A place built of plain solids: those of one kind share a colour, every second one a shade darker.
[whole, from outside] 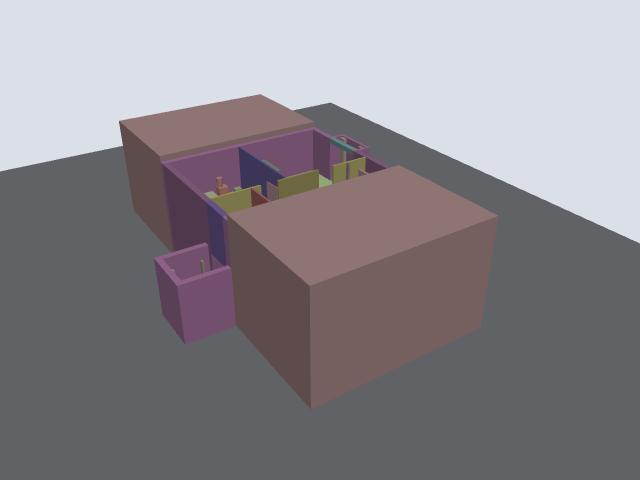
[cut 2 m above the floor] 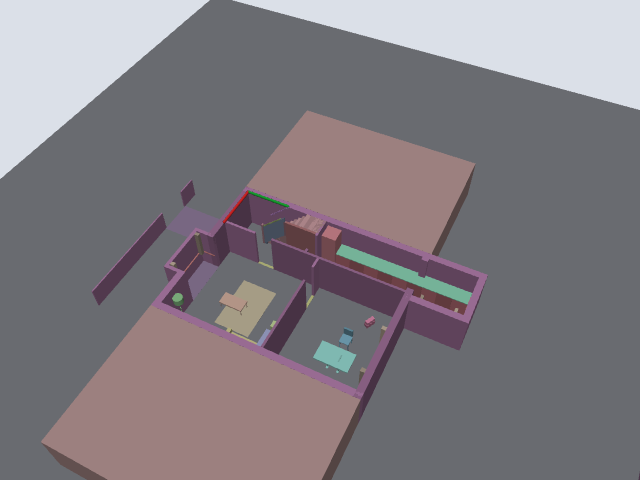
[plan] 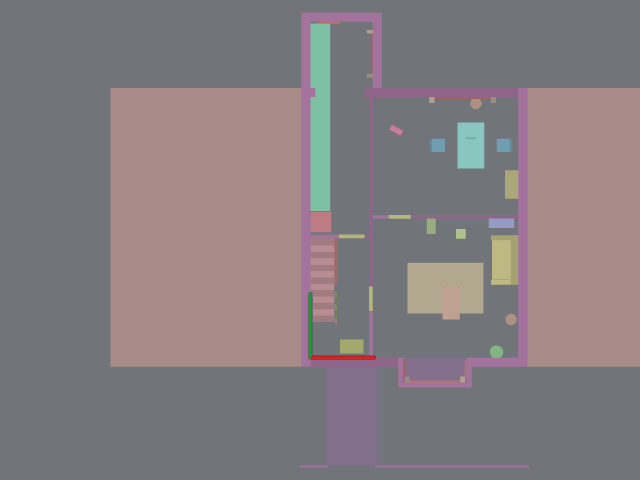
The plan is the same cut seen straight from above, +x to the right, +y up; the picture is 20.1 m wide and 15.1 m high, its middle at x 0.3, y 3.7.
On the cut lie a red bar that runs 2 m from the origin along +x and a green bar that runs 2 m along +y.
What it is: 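A mid-terrace two-storey house, 6.5 m wide inside and 8.2 m deep with a one-storey outshot of 2.4 m behind the kitchen; a hall 1.85 m wide with a straight stair of 14 risers of 200 mm on goings of 200 mm; a front room and a back room; a bay window at the front; upstairs three bedrooms and a bathroom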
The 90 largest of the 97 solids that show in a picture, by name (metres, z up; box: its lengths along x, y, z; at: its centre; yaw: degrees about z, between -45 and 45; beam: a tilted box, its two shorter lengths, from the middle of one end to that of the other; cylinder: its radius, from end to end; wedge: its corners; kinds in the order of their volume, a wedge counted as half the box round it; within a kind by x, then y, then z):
{
 "neighbour_house_1": {"box": [6.0, 8.77, 5.52], "at": [-3.29, 4.1, 2.71]},
 "neighbour_house_2": {"box": [6.0, 8.77, 5.52], "at": [9.83, 4.1, 2.71]},
 "wall_1": {"box": [0.29, 8.77, 5.22], "at": [-0.14, 4.1, 2.56]},
 "wall_2": {"box": [0.29, 2.94, 3.01], "at": [-0.14, 9.38, 1.46]},
 "wall_3": {"box": [0.44, 0.29, 5.22], "at": [-0.07, 8.34, 2.56]},
 "wall_4": {"box": [0.91, 0.06, 1.05], "at": [0.11, -3.43, 0.47]},
 "wall_5": {"box": [0.9, 0.11, 2.71], "at": [0.45, 3.81, 1.3]},
 "wall_6": {"box": [2.53, 0.29, 3.01], "at": [0.98, 10.71, 1.46]},
 "wall_7": {"box": [3.21, 0.29, 5.22], "at": [1.31, -0.14, 2.56]},
 "wall_8": {"box": [0.11, 1.46, 2.71], "at": [1.9, 0.73, 1.3]},
 "wall_9": {"box": [0.11, 5.96, 2.71], "at": [1.9, 5.22, 1.3]},
 "wall_10": {"box": [0.29, 2.66, 3.01], "at": [2.1, 9.52, 1.46]},
 "wall_11": {"box": [0.5, 0.11, 2.71], "at": [2.21, 4.43, 1.3]},
 "wall_12": {"box": [0.16, 0.94, 5.22], "at": [2.84, -0.47, 2.56]},
 "wall_13": {"box": [2.32, 0.16, 5.22], "at": [3.91, -0.86, 2.56]},
 "wall_14": {"box": [5.13, 0.29, 5.22], "at": [4.26, 8.34, 2.56]},
 "wall_15": {"box": [4.85, 0.06, 1.05], "at": [4.46, -3.43, 0.47]},
 "wall_16": {"box": [3.38, 0.11, 2.71], "at": [4.85, 4.43, 1.3]},
 "wall_17": {"box": [0.16, 0.94, 5.22], "at": [4.99, -0.47, 2.56]},
 "wall_18": {"box": [1.91, 0.29, 5.22], "at": [5.87, -0.14, 2.56]},
 "wall_19": {"box": [0.29, 8.77, 5.22], "at": [6.68, 4.1, 2.56]},
 "tread_1": {"box": [0.75, 2.63, 0.22], "at": [0.38, 2.44, 0.09]},
 "tread_2": {"box": [0.75, 2.43, 0.42], "at": [0.38, 2.54, 0.19]},
 "tread_3": {"box": [0.75, 2.23, 0.62], "at": [0.38, 2.64, 0.29]},
 "tread_4": {"box": [0.75, 2.03, 0.82], "at": [0.38, 2.74, 0.39]},
 "tread_5": {"box": [0.75, 1.83, 1.02], "at": [0.38, 2.84, 0.49]},
 "tread_6": {"box": [0.75, 1.63, 1.22], "at": [0.38, 2.94, 0.59]},
 "tread_7": {"box": [0.75, 1.43, 1.42], "at": [0.38, 3.04, 0.69]},
 "tread_8": {"box": [0.75, 1.23, 1.62], "at": [0.38, 3.14, 0.79]},
 "tread_9": {"box": [0.75, 1.03, 1.82], "at": [0.38, 3.24, 0.89]},
 "tread_10": {"box": [0.75, 0.83, 2.02], "at": [0.38, 3.34, 0.99]},
 "tread_11": {"box": [0.75, 0.63, 2.22], "at": [0.38, 3.44, 1.09]},
 "tread_12": {"box": [0.75, 0.43, 2.42], "at": [0.38, 3.54, 1.19]},
 "tread_13": {"box": [0.75, 0.33, 2.62], "at": [0.38, 3.68, 1.29]},
 "upper_floor_rooms_1": {"box": [4.7, 8.2, 0.14], "at": [4.19, 4.1, 2.73]},
 "ground_1": {"box": [1.6, 3.11, 0.5], "at": [1.3, -1.84, -0.25]},
 "ground_2": {"box": [2.0, 0.79, 0.5], "at": [3.91, -0.39, -0.25]},
 "kitchen_unit_1": {"box": [0.6, 0.65, 0.91], "at": [0.3, 4.94, 0.41]},
 "kitchen_unit_2": {"box": [0.6, 0.65, 0.91], "at": [0.3, 5.6, 0.41]},
 "kitchen_unit_3": {"box": [0.6, 0.65, 0.91], "at": [0.3, 6.25, 0.41]},
 "kitchen_unit_4": {"box": [0.6, 0.65, 0.91], "at": [0.3, 6.91, 0.41]},
 "kitchen_unit_5": {"box": [0.6, 0.65, 0.91], "at": [0.3, 7.56, 0.41]},
 "kitchen_unit_6": {"box": [0.6, 0.65, 0.91], "at": [0.3, 8.22, 0.41]},
 "kitchen_unit_7": {"box": [0.6, 0.65, 0.91], "at": [0.3, 8.87, 0.41]},
 "kitchen_unit_8": {"box": [0.6, 0.65, 0.91], "at": [0.3, 9.53, 0.41]},
 "kitchen_unit_9": {"box": [0.6, 0.65, 0.91], "at": [0.3, 10.18, 0.41]},
 "wardrobe_bed_1": {"box": [1.58, 0.6, 2.05], "at": [4.36, 4.07, 3.77]},
 "landing_wall_1": {"box": [0.11, 1.89, 2.51], "at": [1.9, 0.95, 3.92]},
 "landing_wall_2": {"box": [0.11, 2.18, 2.51], "at": [1.9, 3.81, 3.92]},
 "landing_wall_3": {"box": [0.11, 2.43, 2.51], "at": [1.9, 6.98, 3.92]},
 "bedrooms_wall_1": {"box": [4.58, 0.11, 2.51], "at": [4.25, 4.43, 3.92]},
 "bed_1": {"box": [1.25, 2.0, 0.5], "at": [5.68, 7.19, 3.0]},
 "back_wall_over_outshot_1": {"box": [1.55, 0.29, 2.51], "at": [0.92, 8.34, 3.92]},
 "sofa_1": {"box": [0.65, 1.24, 0.37], "at": [6.03, 3.07, 0.24]},
 "sofa_2": {"box": [0.86, 0.16, 0.65], "at": [6.11, 2.37, 0.28]},
 "sofa_3": {"box": [0.86, 0.16, 0.65], "at": [6.11, 3.77, 0.28]},
 "sofa_4": {"box": [0.24, 1.56, 0.83], "at": [6.42, 3.07, 0.36]},
 "fridge_freezer_1": {"box": [0.65, 0.65, 1.85], "at": [0.33, 4.27, 0.88]},
 "bath_wall_1": {"box": [1.85, 0.11, 2.51], "at": [0.92, 6.24, 3.92]},
 "shelf_1": {"box": [0.8, 0.3, 1.72], "at": [6.01, 4.22, 0.81]},
 "stair_bulkhead_1": {"box": [0.11, 1.43, 2.71], "at": [0.8, 3.04, 1.3]},
 "dresser_1": {"box": [0.42, 0.9, 0.92], "at": [6.33, 5.45, 0.41]},
 "curtains_curtains_1": {"box": [0.19, 0.12, 2.28], "at": [1.87, 8.87, 1.19]},
 "curtains_curtains_2": {"box": [0.15, 0.19, 1.62], "at": [3.04, -0.69, 1.51]},
 "curtains_curtains_3": {"box": [0.17, 0.19, 1.62], "at": [3.82, 8.1, 1.51]},
 "curtains_curtains_4": {"box": [0.35, 0.19, 1.62], "at": [4.69, -0.69, 4.31]},
 "curtains_curtains_5": {"box": [0.17, 0.19, 1.62], "at": [5.75, 8.1, 1.51]},
 "box_wall_1": {"box": [0.9, 0.11, 2.51], "at": [0.45, 1.1, 3.92]},
 "box_wall_2": {"box": [0.15, 0.11, 2.51], "at": [1.77, 1.1, 3.92]},
 "laid_rug_front_room_1": {"box": [2.4, 1.6, 0.06], "at": [4.25, 2.19, -0.02]},
 "nightstand_1": {"box": [0.43, 0.5, 0.6], "at": [6.33, 5.64, 3.05]},
 "nightstand_2": {"cylinder": 0.15, "from": [6.39, 5.72, 3.35], "to": [6.39, 5.72, 3.82]},
 "worktop_1": {"box": [0.62, 5.9, 0.04], "at": [0.31, 7.56, 0.88]},
 "front_wall_over_bay_1": {"box": [2.0, 0.29, 0.25], "at": [3.91, -0.14, 5.05]},
 "meeting_table_1": {"box": [0.85, 1.45, 0.07], "at": [5.05, 6.68, 0.7]},
 "plant_pot_1": {"cylinder": 0.18, "from": [5.21, 7.99, 0.0], "to": [5.21, 7.99, 0.38]},
 "plant_pot_2": {"cylinder": 0.18, "from": [6.31, 1.2, 0.0], "to": [6.31, 1.2, 0.38]},
 "flight_guard_panel_1": {"wedge": [[0.77, 1.12, -0.02], [0.77, 1.12, 1.09], [0.77, 2.28, 1.13], [0.77, 2.28, 2.25], [0.83, 1.12, -0.02], [0.83, 1.12, 1.09], [0.83, 2.28, 1.13], [0.83, 2.28, 2.25]]},
 "box_cardboard_1": {"box": [0.29, 0.58, 0.43], "at": [3.8, 4.17, 0.17]},
 "door_leaf_bedroom_rear_1": {"box": [0.83, 0.04, 2.05], "at": [2.37, 4.94, 3.77], "yaw": 5.0},
 "slotfit_front_seat_1": {"box": [0.31, 0.31, 0.63], "at": [4.73, 3.89, 0.26]},
 "floor_lamp_1": {"cylinder": 0.21, "from": [5.85, 0.17, 1.25], "to": [5.85, 0.17, 1.55]},
 "coffee_table_1": {"box": [0.54, 1.05, 0.07], "at": [4.43, 1.72, 0.36]},
 "clutter_clutter_back_1": {"box": [0.4, 0.16, 0.4], "at": [2.7, 7.16, 0.15], "yaw": -27.3},
 "side_chair_1": {"box": [0.08, 0.38, 0.38], "at": [3.78, 6.68, 0.65]},
 "side_chair_2": {"box": [0.42, 0.42, 0.04], "at": [4.02, 6.68, 0.43]},
 "side_chair_3": {"box": [0.42, 0.42, 0.04], "at": [6.07, 6.68, 0.43]},
 "laid_doormat_1": {"box": [0.75, 0.45, 0.06], "at": [1.3, 0.35, -0.02]},
 "threshold_1": {"box": [0.8, 0.12, 0.07], "at": [1.3, 3.81, -0.01]},
 "threshold_2": {"box": [0.7, 0.12, 0.07], "at": [2.81, 4.43, -0.01]}
}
